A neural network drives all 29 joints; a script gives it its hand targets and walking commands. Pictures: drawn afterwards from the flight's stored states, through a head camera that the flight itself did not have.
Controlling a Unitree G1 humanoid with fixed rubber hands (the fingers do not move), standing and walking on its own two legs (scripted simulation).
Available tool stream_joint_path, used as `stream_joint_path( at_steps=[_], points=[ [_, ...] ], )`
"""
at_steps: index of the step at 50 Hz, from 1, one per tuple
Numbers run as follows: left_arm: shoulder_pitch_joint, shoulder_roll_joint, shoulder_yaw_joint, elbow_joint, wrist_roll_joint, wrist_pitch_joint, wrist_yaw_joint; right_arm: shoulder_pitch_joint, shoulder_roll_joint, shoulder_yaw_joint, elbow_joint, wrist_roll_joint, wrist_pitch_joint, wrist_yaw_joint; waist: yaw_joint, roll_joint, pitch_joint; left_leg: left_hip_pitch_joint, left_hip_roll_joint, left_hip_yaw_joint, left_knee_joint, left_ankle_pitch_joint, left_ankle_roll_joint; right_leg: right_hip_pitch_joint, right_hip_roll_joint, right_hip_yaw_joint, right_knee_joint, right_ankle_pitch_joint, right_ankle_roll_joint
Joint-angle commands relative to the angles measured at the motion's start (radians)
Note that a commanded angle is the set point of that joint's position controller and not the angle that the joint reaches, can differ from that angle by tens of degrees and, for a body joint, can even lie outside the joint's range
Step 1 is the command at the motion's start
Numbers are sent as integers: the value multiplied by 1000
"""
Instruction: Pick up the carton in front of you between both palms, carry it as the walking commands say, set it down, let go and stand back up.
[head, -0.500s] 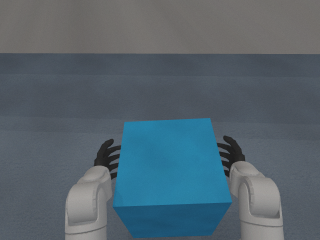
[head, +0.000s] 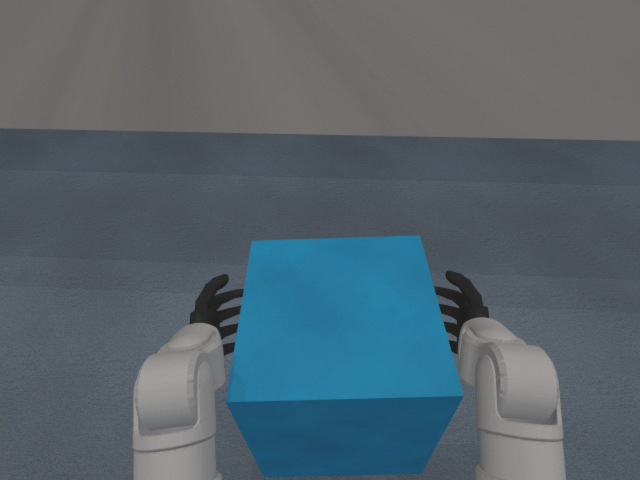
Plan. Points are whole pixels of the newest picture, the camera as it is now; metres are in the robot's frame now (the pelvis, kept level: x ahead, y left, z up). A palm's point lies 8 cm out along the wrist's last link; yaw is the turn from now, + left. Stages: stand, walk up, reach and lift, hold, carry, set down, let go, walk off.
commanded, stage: carry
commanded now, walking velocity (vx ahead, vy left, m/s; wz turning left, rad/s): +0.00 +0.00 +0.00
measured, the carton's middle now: (339, 360) +0.27 +0.00 +0.01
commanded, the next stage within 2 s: hold in 1.28 s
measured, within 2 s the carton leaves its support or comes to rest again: neither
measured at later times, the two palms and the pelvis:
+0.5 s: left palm (203, 380) +0.22 +0.15 +0.07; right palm (476, 373) +0.22 -0.15 +0.07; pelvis -0.03 +0.00 +0.01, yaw +0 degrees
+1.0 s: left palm (209, 382) +0.23 +0.15 +0.04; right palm (467, 377) +0.23 -0.15 +0.04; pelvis -0.06 +0.00 +0.00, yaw +0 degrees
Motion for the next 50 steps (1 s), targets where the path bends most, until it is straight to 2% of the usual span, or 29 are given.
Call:
stream_joint_path(
  at_steps=[1,9,19,31,37,41,45,50],
  points=[
    [-459,-903,-703,-70,-403,-12,-239,-487,917,719,-98,431,-2,266,0,7,-284,73,120,-76,-32,634,3,169,-94,82,-11,503,-8],
    [-431,-917,-711,-7,-382,-33,-253,-453,929,727,-32,404,-23,277,0,-2,-225,41,117,-81,-69,514,11,144,-98,90,-54,435,-10],
    [-441,-888,-698,61,-325,-160,-256,-465,899,713,37,346,-147,279,1,-5,-187,5,114,-93,-125,329,21,132,-100,106,-114,292,-14],
    [-421,-800,-553,234,-184,-369,-249,-440,817,574,213,206,-358,272,0,-4,-185,-25,112,-99,-140,261,23,114,-99,112,-131,242,-14],
    [-483,-816,-448,389,-108,-506,-256,-508,831,472,364,135,-495,278,0,-5,-196,-30,110,-102,-145,233,26,114,-96,114,-138,222,-15],
    [-532,-865,-429,456,-92,-582,-268,-559,881,452,434,116,-571,290,0,-5,-218,-24,109,-104,-142,234,27,122,-96,116,-135,225,-17],
    [-535,-902,-457,456,-103,-601,-274,-558,920,480,436,125,-590,296,0,-5,-248,-11,110,-103,-129,265,29,134,-98,116,-124,255,-20],
    [-486,-902,-516,390,-139,-552,-270,-507,918,535,369,162,-540,292,0,-5,-268,-5,111,-100,-110,311,29,142,-100,116,-109,302,-21]
  ],
)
